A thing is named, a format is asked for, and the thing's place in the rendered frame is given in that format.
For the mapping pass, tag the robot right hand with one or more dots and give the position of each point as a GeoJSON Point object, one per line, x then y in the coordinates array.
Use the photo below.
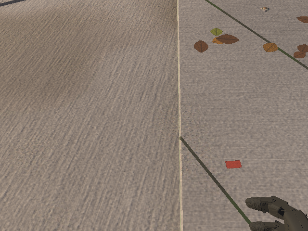
{"type": "Point", "coordinates": [294, 219]}

